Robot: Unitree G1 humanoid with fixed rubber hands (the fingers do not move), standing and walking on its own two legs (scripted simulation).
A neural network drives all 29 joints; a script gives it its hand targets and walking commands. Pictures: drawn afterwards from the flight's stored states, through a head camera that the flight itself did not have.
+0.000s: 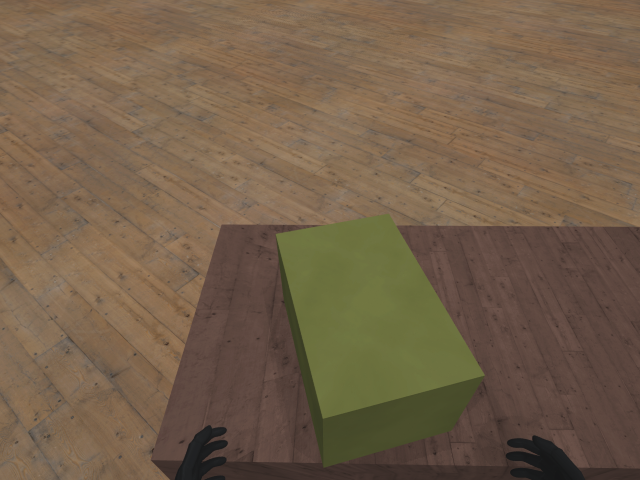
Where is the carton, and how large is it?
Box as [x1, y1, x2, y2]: [276, 214, 484, 467]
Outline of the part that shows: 388,214 276,234 284,302 323,467 451,430 484,375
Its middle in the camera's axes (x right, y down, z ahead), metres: +0.06 +0.14 +0.63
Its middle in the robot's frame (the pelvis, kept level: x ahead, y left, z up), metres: +0.40 -0.01 -0.07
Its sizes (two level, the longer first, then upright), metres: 0.317 0.205 0.181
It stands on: a pedestal, 0.62 m high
